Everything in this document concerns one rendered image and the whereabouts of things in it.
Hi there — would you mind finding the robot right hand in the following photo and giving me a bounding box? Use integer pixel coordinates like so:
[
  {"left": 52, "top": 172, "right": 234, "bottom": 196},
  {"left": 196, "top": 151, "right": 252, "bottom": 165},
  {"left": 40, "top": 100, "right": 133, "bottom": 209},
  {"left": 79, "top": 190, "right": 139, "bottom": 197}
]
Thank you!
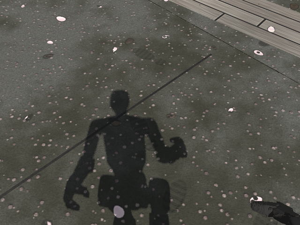
[{"left": 250, "top": 201, "right": 300, "bottom": 225}]

